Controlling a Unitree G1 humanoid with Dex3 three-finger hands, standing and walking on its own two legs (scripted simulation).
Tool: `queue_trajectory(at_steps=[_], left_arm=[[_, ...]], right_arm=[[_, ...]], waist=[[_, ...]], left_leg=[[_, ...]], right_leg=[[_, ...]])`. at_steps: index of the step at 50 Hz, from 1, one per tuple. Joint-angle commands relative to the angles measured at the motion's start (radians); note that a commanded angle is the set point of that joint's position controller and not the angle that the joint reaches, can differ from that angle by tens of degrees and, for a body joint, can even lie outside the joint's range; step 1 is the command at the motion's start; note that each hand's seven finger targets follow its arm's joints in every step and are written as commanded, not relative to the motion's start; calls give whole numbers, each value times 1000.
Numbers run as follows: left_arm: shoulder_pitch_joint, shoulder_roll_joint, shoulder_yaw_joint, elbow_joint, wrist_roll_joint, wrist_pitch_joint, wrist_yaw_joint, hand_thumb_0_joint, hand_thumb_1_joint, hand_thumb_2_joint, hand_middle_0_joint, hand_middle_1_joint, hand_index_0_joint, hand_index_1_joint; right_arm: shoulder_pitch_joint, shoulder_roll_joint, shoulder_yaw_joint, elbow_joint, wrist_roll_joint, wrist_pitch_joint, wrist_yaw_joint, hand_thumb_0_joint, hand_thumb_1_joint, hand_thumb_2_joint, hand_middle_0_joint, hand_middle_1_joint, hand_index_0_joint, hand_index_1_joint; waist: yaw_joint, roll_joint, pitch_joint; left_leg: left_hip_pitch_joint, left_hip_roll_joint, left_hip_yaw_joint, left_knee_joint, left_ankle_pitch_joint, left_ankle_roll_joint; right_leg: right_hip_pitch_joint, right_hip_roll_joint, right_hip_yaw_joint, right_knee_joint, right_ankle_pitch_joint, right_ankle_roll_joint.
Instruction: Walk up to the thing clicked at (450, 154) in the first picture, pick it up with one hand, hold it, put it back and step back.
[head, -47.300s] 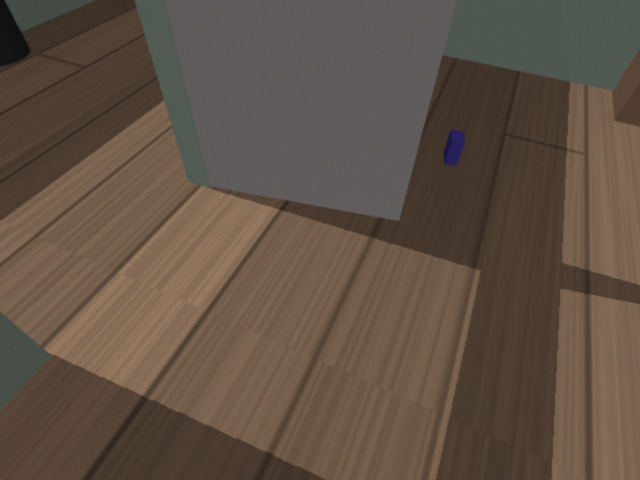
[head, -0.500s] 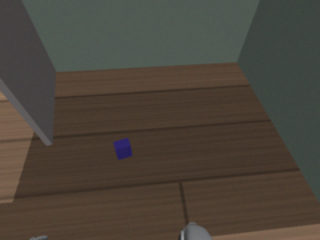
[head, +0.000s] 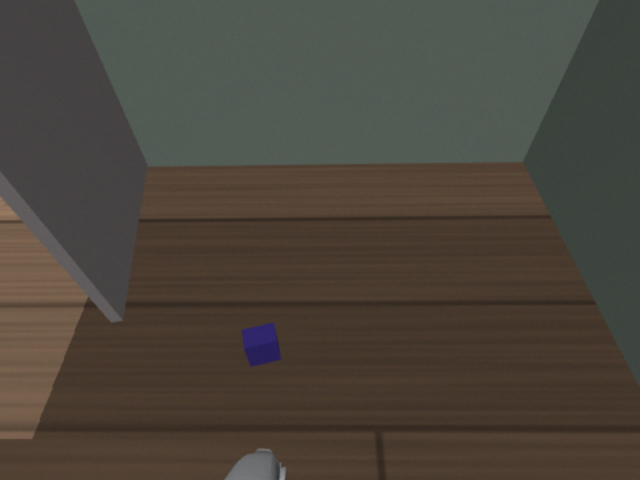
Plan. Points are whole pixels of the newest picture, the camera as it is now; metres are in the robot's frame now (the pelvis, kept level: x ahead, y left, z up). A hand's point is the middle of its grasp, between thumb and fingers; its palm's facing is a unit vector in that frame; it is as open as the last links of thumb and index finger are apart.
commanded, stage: walk up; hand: left
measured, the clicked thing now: (261, 345) +0.60 +0.23 -0.71
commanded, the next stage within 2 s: none
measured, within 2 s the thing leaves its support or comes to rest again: neither
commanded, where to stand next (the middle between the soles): +0.26 +0.04 m, yaw -2 degrees
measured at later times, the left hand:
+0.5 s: hand (112, 444) +0.19 +0.32 -0.15, palm faces -0.05 -0.92 -0.38, open 7.3 cm
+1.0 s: hand (152, 387) +0.27 +0.29 -0.16, palm faces -0.03 -0.95 -0.31, open 7.3 cm
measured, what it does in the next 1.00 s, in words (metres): walks ahead: left foot, then right foot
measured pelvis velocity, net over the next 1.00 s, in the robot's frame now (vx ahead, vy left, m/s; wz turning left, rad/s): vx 0.16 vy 0.04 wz -0.02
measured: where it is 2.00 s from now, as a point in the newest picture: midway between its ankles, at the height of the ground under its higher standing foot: outside the picture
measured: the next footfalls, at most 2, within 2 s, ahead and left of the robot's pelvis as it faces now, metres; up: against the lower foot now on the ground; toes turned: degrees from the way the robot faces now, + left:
left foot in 0.10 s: +0.18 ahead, +0.15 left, +0.00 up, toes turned +5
right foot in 0.56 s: +0.29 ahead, -0.09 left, +0.00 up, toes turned -3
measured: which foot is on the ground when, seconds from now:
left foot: up 0.00-0.08, down 0.10-0.58, up 0.60-0.82, down 0.84-1.00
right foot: down 0.00-0.16, up 0.18-0.54, down 0.56-1.00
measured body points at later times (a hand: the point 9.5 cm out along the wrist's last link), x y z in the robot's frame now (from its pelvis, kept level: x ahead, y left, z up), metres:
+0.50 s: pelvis +0.14 +0.04 -0.01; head +0.17 +0.04 +0.44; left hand +0.19 +0.37 -0.12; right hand +0.21 -0.27 -0.12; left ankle +0.14 +0.15 -0.74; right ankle +0.24 -0.10 -0.71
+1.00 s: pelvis +0.16 +0.04 -0.01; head +0.16 +0.06 +0.44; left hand +0.28 +0.34 -0.13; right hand +0.18 -0.27 -0.13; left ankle +0.15 +0.18 -0.74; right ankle +0.25 -0.09 -0.74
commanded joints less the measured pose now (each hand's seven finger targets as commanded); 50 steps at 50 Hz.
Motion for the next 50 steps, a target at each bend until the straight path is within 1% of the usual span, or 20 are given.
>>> queue_trajectory(at_steps=[1,3,6,7,8,9,12,13,18,24,27,28,29,30,31,34,41,43,45,50], left_arm=[[5,288,86,-72,-5,-28,23,0,900,900,-200,-300,-200,-300],[9,291,80,-70,-8,-20,23,0,900,900,-200,-300,-200,-300],[18,227,45,-90,-9,-12,22,0,900,900,-200,-300,-200,-300],[72,141,21,-105,-21,-9,21,0,900,900,-200,-300,-200,-300],[77,198,39,-74,-20,4,30,0,900,900,-200,-300,-200,-300],[40,257,49,-60,-12,13,39,0,900,900,-200,-300,-200,-300],[54,233,41,-30,-23,16,24,0,900,900,-200,-300,-200,-300],[76,220,41,-19,-28,20,20,0,900,900,-200,-300,-200,-300],[32,189,36,-17,-16,28,18,0,900,900,-200,-300,-200,-300],[-40,147,28,-8,-12,15,44,0,900,900,-200,-300,-200,-300],[0,178,34,32,-4,4,54,0,900,900,-200,-300,-200,-300],[5,223,44,33,0,-1,59,0,900,900,-200,-300,-200,-300],[-20,266,52,15,1,-2,62,0,900,900,-200,-300,-200,-300],[-87,261,39,-5,-10,5,60,0,900,900,-200,-300,-200,-300],[-142,276,39,-11,-6,16,62,0,900,900,-200,-300,-200,-300],[-186,233,20,-1,5,31,62,0,900,900,-200,-300,-200,-300],[-292,204,21,18,1,65,46,0,900,900,-200,-300,-200,-300],[-286,155,7,29,-14,73,38,0,900,900,-200,-300,-200,-300],[-306,179,19,87,-12,75,33,0,900,900,-200,-300,-200,-300],[-318,165,11,133,-17,61,27,0,900,900,-200,-300,-200,-300]], right_arm=[[-121,-138,-32,-127,0,-56,-6,0,-900,-900,200,300,200,300],[-103,-138,-32,-123,1,-61,-8,0,-900,-900,200,300,200,300],[132,-219,-68,-54,-3,-78,-28,0,-900,-900,200,300,200,300],[186,-307,-92,-68,-14,-84,-42,0,-900,-900,200,300,200,300],[167,-320,-90,-93,15,-84,-48,0,-900,-900,200,300,200,300],[131,-312,-94,-92,32,-79,-45,0,-900,-900,200,300,200,300],[35,-208,-50,-124,36,-83,-60,0,-900,-900,200,300,200,300],[39,-204,-47,-120,38,-90,-61,0,-900,-900,200,300,200,300],[-19,-197,-46,-157,23,-87,-62,0,-900,-900,200,300,200,300],[-39,-173,-28,-144,23,-57,-74,0,-900,-900,200,300,200,300],[-70,-139,-13,-144,45,-36,-77,0,-900,-900,200,300,200,300],[-56,-94,2,-137,54,-34,-77,0,-900,-900,200,300,200,300],[-19,-56,17,-136,57,-30,-77,0,-900,-900,200,300,200,300],[22,-78,13,-105,49,-8,-85,0,-900,-900,200,300,200,300],[5,-123,-2,-83,41,1,-93,0,-900,-900,200,300,200,300],[-18,-145,-7,-22,44,7,-83,0,-900,-900,200,300,200,300],[22,-124,5,101,15,-21,-89,0,-900,-900,200,300,200,300],[-26,-176,-3,94,-6,-34,-94,0,-900,-900,200,300,200,300],[-190,-202,5,77,6,-39,-86,0,-900,-900,200,300,200,300],[-160,-160,29,116,8,-60,-84,0,-900,-900,200,300,200,300]], waist=[[31,-171,12],[17,-165,3],[-105,72,-124],[-112,308,-190],[-105,189,-162],[-97,137,-102],[-38,30,-17],[-28,65,-14],[-25,97,36],[-27,81,-28],[12,-38,-115],[22,-144,-158],[11,-271,-194],[-16,-229,-171],[-10,-270,-138],[-18,-268,-105],[-44,-222,-143],[-25,-84,-100],[17,-17,27],[6,32,-24]], left_leg=[[-13,31,39,-113,-21,23],[75,1,82,-148,-49,38],[479,-11,14,-267,-107,99],[640,228,-356,-338,-162,177],[606,340,-603,-459,-224,240],[546,365,-603,-456,-238,293],[361,205,-190,-424,156,149],[348,187,-141,-422,241,136],[250,179,-35,-460,155,228],[246,166,32,-265,579,207],[218,81,69,-79,317,127],[181,43,85,13,144,83],[121,-37,106,128,-174,42],[145,-64,35,163,-438,37],[148,-42,30,166,-486,44],[140,-42,7,121,-417,33],[309,-71,70,-253,-128,16],[298,61,-136,-384,-183,55],[15,136,-204,-462,-460,99],[130,71,-95,-422,-121,48]], right_leg=[[8,-300,195,-108,207,-161],[-26,-284,176,-39,274,-150],[-221,-168,76,392,300,-80],[-448,-52,30,659,-37,-13],[-538,28,102,721,-272,-8],[-565,-35,160,793,-280,-20],[-450,-74,254,702,-96,-10],[-423,-72,237,677,-69,-2],[-401,-82,175,528,-4,47],[-238,-49,96,271,114,36],[-46,-20,94,66,288,7],[24,-102,177,45,455,-21],[35,-295,439,-6,536,-100],[-63,-375,541,-39,390,-191],[-127,-382,585,-53,224,-226],[-168,-266,448,-104,-55,-134],[-232,-203,300,-25,-158,-76],[-310,-141,251,40,-197,-9],[-136,-58,172,96,-115,21],[-64,-93,200,14,100,-2]])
